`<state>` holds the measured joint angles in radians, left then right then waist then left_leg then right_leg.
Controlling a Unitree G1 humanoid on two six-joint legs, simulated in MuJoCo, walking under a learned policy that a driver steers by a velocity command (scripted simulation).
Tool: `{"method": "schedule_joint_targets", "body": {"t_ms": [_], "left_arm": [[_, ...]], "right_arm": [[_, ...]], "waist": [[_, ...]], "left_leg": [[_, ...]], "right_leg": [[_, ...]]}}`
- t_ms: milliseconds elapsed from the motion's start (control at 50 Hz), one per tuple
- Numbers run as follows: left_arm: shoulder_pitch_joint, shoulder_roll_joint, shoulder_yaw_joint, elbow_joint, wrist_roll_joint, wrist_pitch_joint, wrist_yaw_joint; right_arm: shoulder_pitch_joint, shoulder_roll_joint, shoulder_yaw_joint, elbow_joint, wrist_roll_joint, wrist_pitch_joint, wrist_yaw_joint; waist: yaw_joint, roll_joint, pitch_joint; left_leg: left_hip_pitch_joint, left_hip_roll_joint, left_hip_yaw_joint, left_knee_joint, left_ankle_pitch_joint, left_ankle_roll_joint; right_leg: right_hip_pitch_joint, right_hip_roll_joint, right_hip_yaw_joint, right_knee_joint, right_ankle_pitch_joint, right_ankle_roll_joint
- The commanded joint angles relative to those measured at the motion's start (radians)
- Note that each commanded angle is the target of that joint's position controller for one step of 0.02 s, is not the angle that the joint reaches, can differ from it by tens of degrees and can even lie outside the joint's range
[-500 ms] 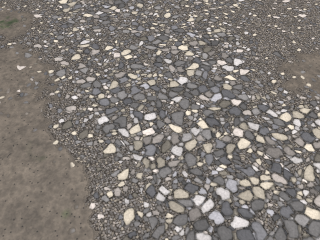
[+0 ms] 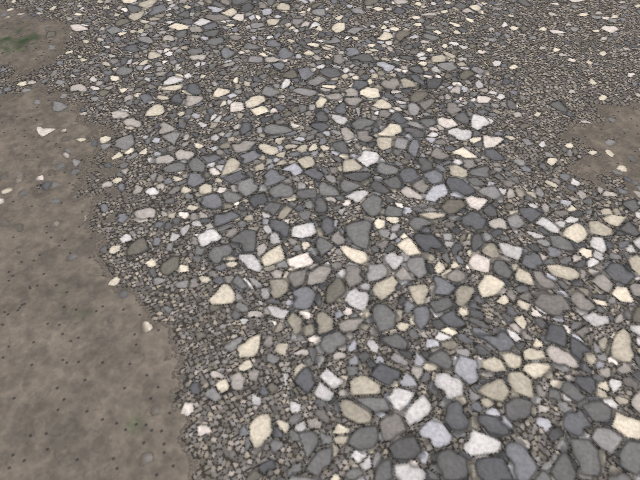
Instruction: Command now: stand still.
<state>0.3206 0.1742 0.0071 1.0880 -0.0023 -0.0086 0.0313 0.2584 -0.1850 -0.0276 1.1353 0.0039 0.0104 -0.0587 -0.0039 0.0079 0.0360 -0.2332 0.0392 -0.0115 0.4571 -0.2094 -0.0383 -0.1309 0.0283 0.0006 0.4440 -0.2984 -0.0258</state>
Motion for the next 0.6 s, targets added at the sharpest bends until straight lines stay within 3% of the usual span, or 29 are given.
{"method": "schedule_joint_targets", "body": {"t_ms": [20,200,240,260,300,320,340,360,400,440,480,500,520,540,560,600], "left_arm": [[0.081,0.089,0.014,-0.01,0.0,-0.004,0.003],[0.092,0.083,0.015,-0.01,-0.001,-0.005,0.003],[0.117,0.091,0.02,0.001,-0.007,-0.001,0.008],[0.114,0.125,0.031,-0.008,-0.015,0.001,0.012],[0.155,0.191,0.054,-0.019,-0.027,-0.01,0.013],[0.155,0.219,0.066,-0.026,-0.029,-0.021,0.013],[0.146,0.21,0.068,-0.034,-0.02,-0.034,0.012],[0.132,0.191,0.065,-0.043,-0.017,-0.046,0.01],[0.09,0.174,0.064,-0.065,-0.032,-0.057,0.004],[0.056,0.196,0.068,-0.075,-0.04,-0.049,-0.001],[0.05,0.193,0.063,-0.084,-0.034,-0.044,-0.005],[0.014,0.149,0.049,-0.1,-0.028,-0.052,-0.01],[0.019,0.057,0.026,-0.14,-0.021,-0.072,-0.01],[0.014,0.069,0.031,-0.152,-0.043,-0.091,-0.013],[-0.024,0.105,0.037,-0.168,-0.061,-0.104,-0.02],[-0.042,0.136,0.05,-0.159,-0.039,-0.113,-0.023]], "right_arm": [[0.061,-0.09,-0.013,-0.012,0.0,-0.004,-0.003],[0.07,-0.085,-0.013,-0.014,0.001,-0.005,-0.003],[0.086,-0.071,-0.012,-0.003,0.005,-0.003,-0.004],[0.077,-0.075,-0.015,-0.01,0.01,-0.005,-0.005],[0.006,-0.055,-0.011,-0.052,0.008,-0.028,0.004],[-0.02,-0.049,-0.008,-0.072,0.012,-0.046,0.015],[-0.046,-0.059,-0.011,-0.091,0.02,-0.063,0.027],[-0.055,-0.071,-0.015,-0.106,0.029,-0.078,0.036],[-0.053,-0.087,-0.021,-0.119,0.036,-0.105,0.05],[0.019,-0.069,-0.026,-0.088,0.034,-0.116,0.06],[0.214,-0.079,-0.049,-0.007,0.029,-0.107,0.06],[0.332,-0.125,-0.067,0.011,0.025,-0.106,0.055],[0.458,-0.265,-0.091,0.01,0.023,-0.113,0.057],[0.408,-0.205,-0.064,0.008,-0.002,-0.129,0.066],[0.286,-0.164,-0.048,-0.028,0.002,-0.141,0.069],[0.144,-0.124,-0.026,-0.078,0.002,-0.142,0.083]], "waist": [[0.0,-0.007,0.032],[0.0,-0.007,0.035],[0.006,-0.029,0.023],[0.013,-0.064,0.053],[0.05,-0.161,0.136],[0.057,-0.194,0.169],[0.058,-0.191,0.196],[0.048,-0.172,0.203],[0.025,-0.124,0.167],[-0.021,-0.11,0.108],[-0.096,-0.069,0.043],[-0.152,0.068,0.01],[-0.16,0.355,-0.068],[-0.112,0.257,-0.054],[-0.069,0.143,0.051],[-0.022,0.055,0.086]], "left_leg": [[0.06,0.0,0.002,-0.044,0.129,0.027],[0.058,-0.001,0.002,-0.041,0.129,0.029],[0.044,-0.046,0.051,0.004,-0.092,0.033],[-0.01,-0.076,0.086,0.066,-0.242,0.04],[-0.184,-0.077,0.105,0.246,-0.274,0.054],[-0.249,-0.032,0.064,0.354,-0.236,0.071],[-0.341,0.007,0.021,0.446,-0.273,0.086],[-0.42,0.042,-0.011,0.485,-0.307,0.101],[-0.398,0.065,-0.011,0.342,-0.281,0.119],[-0.124,-0.003,0.089,0.145,-0.148,0.107],[0.205,-0.094,0.152,0.077,-0.015,0.075],[0.323,0.025,-0.035,-0.027,-0.086,0.111],[0.455,0.301,-0.544,-0.232,-0.209,0.259],[0.391,0.382,-0.783,-0.326,-0.388,0.322],[0.312,0.374,-0.679,-0.316,-0.416,0.298],[0.218,0.266,-0.401,-0.322,-0.196,0.23]], "right_leg": [[-0.107,-0.044,0.039,-0.1,0.169,-0.011],[-0.11,-0.044,0.037,-0.097,0.165,-0.01],[-0.111,-0.035,0.042,-0.12,-0.118,-0.031],[-0.136,-0.059,0.087,-0.145,-0.322,-0.063],[-0.14,-0.222,0.313,-0.261,-0.573,-0.159],[-0.148,-0.317,0.433,-0.314,-0.578,-0.216],[-0.115,-0.369,0.495,-0.336,-0.517,-0.247],[-0.057,-0.385,0.5,-0.329,-0.44,-0.248],[0.01,-0.335,0.382,-0.291,-0.273,-0.191],[-0.098,-0.24,0.221,-0.225,-0.181,-0.145],[-0.267,-0.161,0.135,-0.074,-0.082,-0.121],[-0.357,-0.085,0.037,0.211,0.029,-0.07],[-0.564,0.039,-0.049,0.582,-0.171,-0.012],[-0.647,0.009,0.099,0.798,-0.231,-0.033],[-0.723,-0.058,0.122,0.869,-0.141,-0.065],[-0.677,-0.135,0.09,0.788,0.048,-0.081]]}}
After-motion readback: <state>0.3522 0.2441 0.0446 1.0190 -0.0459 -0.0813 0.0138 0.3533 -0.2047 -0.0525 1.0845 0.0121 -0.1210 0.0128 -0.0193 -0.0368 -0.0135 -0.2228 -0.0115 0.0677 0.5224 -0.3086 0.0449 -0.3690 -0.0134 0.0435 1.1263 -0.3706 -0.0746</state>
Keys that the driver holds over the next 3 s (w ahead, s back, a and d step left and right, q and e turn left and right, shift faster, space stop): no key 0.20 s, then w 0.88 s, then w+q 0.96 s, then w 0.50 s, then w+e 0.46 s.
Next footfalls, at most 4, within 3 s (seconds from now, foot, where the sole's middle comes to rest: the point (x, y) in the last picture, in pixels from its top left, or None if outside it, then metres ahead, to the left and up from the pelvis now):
1.00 right None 0.50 -0.07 -0.78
1.56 left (250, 359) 0.79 0.20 -0.78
2.06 right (292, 250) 1.12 0.11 -0.78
2.54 left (163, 232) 1.19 0.47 -0.78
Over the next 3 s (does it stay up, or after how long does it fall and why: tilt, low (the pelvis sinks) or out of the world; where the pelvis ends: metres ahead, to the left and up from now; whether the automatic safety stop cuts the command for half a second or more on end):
stays up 1.31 0.42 0.00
